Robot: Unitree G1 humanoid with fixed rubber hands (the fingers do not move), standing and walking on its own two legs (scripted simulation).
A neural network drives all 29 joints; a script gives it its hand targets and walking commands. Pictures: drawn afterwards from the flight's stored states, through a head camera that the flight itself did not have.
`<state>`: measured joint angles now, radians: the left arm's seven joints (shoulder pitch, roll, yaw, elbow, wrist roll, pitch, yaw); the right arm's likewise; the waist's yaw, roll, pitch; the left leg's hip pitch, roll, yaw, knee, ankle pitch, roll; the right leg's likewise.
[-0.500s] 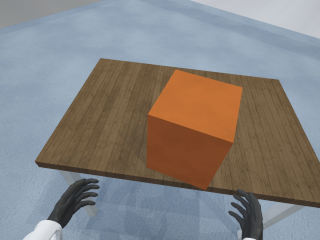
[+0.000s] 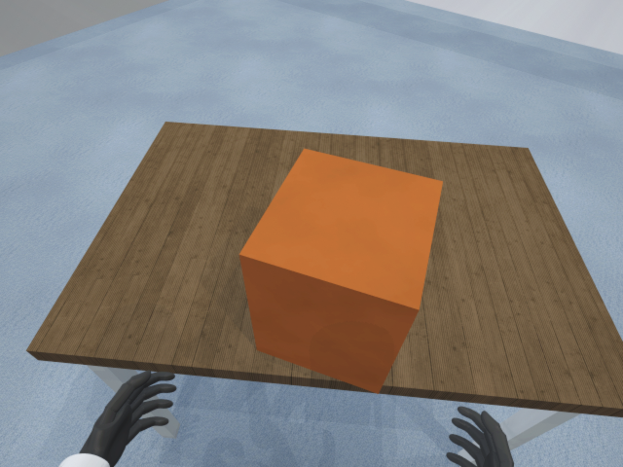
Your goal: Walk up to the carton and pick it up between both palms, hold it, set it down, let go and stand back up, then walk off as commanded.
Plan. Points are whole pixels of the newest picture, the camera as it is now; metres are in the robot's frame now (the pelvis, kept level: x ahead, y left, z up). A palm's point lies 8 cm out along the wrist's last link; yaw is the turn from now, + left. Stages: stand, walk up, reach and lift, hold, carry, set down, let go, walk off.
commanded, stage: set down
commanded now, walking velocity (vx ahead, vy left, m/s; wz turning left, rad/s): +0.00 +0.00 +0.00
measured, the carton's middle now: (341, 273) +0.40 +0.00 +0.01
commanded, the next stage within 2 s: let go in 0.82 s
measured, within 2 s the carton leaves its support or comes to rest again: neither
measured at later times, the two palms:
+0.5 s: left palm (118, 452) +0.15 +0.25 -0.04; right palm out of the picture +0.15 -0.18 -0.05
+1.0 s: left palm out of the picture +0.11 +0.24 -0.07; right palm out of the picture +0.13 -0.20 -0.07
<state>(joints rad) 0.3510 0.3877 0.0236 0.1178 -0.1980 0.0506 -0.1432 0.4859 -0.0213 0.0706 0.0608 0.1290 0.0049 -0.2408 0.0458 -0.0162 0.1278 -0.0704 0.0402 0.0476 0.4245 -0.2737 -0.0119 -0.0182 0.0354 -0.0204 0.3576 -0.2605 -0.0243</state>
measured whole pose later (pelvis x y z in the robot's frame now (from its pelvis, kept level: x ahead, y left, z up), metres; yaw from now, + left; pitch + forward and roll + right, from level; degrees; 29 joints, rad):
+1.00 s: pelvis -0.03 +0.01 +0.00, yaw +0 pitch -7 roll +0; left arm 0.23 0.24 -0.04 0.43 -0.05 0.12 -0.01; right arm 0.20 -0.13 -0.05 0.56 0.00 -0.09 -0.01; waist 0.02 0.01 0.14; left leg -0.05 0.01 0.06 0.39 -0.21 0.01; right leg -0.03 0.00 -0.01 0.39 -0.23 -0.01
